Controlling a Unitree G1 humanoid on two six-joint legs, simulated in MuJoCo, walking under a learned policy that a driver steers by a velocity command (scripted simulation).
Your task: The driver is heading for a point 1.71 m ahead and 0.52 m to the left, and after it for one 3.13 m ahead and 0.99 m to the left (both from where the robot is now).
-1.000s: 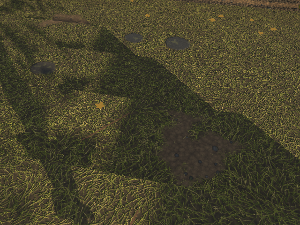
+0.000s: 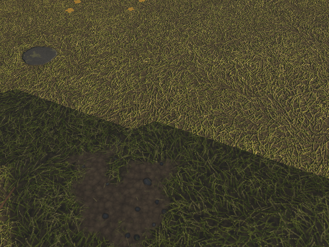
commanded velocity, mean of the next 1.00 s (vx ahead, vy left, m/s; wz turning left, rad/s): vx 0.01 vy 0.00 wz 0.46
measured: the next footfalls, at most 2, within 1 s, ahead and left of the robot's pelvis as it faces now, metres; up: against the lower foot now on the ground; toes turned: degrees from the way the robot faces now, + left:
right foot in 0.42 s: +0.10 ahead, -0.09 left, +0.00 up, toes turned +14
left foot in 0.92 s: +0.06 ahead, +0.18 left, +0.00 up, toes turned +31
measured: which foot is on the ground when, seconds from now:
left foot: down 0.00-0.42, up 0.44-0.90, down 0.92-1.00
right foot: down 0.00-0.12, up 0.14-0.40, down 0.42-0.94, up 0.96-1.00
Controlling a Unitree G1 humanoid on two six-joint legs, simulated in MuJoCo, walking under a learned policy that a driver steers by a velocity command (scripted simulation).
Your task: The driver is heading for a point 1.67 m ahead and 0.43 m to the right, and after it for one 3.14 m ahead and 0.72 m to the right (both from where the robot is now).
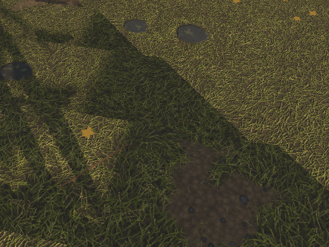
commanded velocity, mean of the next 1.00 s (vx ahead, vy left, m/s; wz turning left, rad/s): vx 0.20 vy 0.00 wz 0.05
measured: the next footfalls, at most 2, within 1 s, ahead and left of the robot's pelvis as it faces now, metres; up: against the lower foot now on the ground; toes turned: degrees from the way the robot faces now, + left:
right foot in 0.26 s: +0.08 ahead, -0.13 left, +0.00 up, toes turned -1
left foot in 0.98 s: +0.30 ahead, +0.10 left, +0.00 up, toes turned +3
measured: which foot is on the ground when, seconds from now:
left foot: down 0.00-0.60, up 0.62-0.96, down 0.98-1.00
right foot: up 0.00-0.24, down 0.26-0.98, up 1.00-1.00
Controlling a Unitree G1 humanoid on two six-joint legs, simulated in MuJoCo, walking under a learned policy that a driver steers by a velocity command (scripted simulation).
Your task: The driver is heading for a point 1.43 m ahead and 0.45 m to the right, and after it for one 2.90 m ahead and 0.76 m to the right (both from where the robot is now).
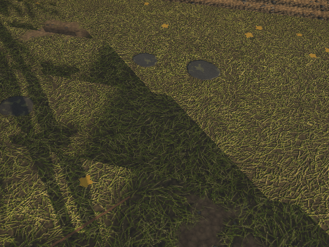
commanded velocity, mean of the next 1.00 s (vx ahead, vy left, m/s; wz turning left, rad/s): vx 0.49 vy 0.00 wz -0.40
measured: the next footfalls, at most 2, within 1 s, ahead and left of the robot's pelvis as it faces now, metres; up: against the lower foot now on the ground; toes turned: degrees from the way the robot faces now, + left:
right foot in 0.40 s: +0.42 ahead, -0.14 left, -0.17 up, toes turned -9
left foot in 0.80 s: +0.72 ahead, +0.02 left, -0.17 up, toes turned -19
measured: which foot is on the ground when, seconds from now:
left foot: down 0.00-0.42, up 0.44-0.78, down 0.80-1.00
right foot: up 0.00-0.38, down 0.40-0.80, up 0.82-1.00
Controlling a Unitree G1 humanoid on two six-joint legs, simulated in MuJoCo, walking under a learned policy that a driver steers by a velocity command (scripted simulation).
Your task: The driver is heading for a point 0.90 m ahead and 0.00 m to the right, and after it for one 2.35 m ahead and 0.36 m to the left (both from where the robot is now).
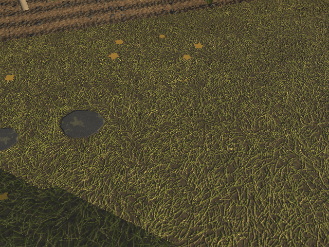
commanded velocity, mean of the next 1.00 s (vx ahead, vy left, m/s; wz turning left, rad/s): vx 0.50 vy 0.00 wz -0.06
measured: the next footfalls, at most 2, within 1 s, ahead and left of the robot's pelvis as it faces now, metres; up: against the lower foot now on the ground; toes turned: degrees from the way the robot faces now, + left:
right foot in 0.34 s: +0.24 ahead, -0.19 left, +0.00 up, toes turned -16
left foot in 0.80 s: +0.61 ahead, -0.01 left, -0.17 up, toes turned -2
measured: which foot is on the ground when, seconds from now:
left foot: down 0.00-0.36, up 0.38-0.78, down 0.80-1.00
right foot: up 0.00-0.32, down 0.34-0.82, up 0.84-1.00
